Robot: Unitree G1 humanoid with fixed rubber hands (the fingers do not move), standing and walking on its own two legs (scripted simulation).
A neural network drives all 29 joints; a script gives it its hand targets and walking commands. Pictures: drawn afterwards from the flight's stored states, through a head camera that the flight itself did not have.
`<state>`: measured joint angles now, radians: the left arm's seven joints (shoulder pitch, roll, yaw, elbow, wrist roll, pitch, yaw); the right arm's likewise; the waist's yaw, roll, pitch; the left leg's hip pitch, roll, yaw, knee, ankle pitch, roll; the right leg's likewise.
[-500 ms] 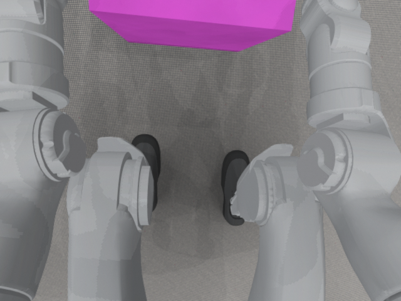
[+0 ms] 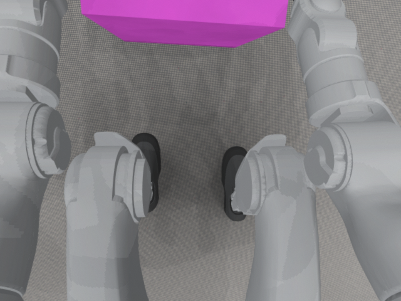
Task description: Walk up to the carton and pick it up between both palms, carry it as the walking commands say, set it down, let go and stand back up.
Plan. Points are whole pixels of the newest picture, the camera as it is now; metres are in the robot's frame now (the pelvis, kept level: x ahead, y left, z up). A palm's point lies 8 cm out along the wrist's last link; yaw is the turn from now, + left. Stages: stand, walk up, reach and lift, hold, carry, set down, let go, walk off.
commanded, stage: set down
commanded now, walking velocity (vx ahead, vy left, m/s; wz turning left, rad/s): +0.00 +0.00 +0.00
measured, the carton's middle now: out of the picture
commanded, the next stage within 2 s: let go in 1.70 s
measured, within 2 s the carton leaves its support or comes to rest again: neither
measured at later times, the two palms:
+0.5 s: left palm out of the picture +0.55 +0.27 -0.14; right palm out of the picture +0.56 -0.14 -0.14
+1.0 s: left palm out of the picture +0.55 +0.29 +0.01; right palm out of the picture +0.56 -0.15 +0.01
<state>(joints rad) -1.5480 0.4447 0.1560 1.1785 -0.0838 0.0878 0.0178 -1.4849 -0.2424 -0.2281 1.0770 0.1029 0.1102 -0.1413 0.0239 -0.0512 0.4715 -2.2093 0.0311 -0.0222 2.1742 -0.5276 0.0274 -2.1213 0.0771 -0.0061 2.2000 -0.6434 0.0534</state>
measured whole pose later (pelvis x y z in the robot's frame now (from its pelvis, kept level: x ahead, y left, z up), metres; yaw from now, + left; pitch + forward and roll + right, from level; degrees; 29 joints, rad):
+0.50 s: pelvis +0.00 +0.00 +0.00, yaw +0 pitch +35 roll -3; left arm -1.49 0.55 0.11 1.08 -0.20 0.11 0.00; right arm -1.42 -0.33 -0.13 0.95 0.22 0.14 -0.16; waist 0.01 -0.04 0.39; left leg -2.25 0.02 -0.02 2.14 -0.50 0.02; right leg -2.17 0.07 -0.01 2.17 -0.62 0.04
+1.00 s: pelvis +0.01 +0.00 +0.11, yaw +1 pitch +45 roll -3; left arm -1.32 0.55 0.21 0.98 -0.11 0.19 -0.09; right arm -1.24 -0.26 -0.24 0.81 0.12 0.22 -0.14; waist -0.01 -0.03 0.07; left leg -2.08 0.01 -0.03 1.75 -0.45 0.01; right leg -2.01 0.05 0.00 1.77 -0.55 0.03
